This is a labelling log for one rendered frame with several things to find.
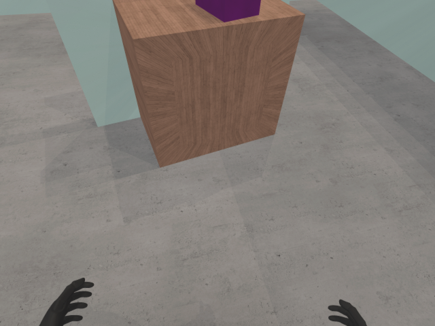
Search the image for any right robot hand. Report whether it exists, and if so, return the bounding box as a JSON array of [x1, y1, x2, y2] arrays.
[[328, 300, 367, 326]]

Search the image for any left robot hand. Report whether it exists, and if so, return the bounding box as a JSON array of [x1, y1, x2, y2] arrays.
[[39, 278, 94, 326]]

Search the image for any carton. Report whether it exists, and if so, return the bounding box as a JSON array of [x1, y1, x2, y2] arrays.
[[196, 0, 261, 22]]

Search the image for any pedestal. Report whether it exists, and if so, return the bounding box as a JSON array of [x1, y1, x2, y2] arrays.
[[112, 0, 305, 168]]

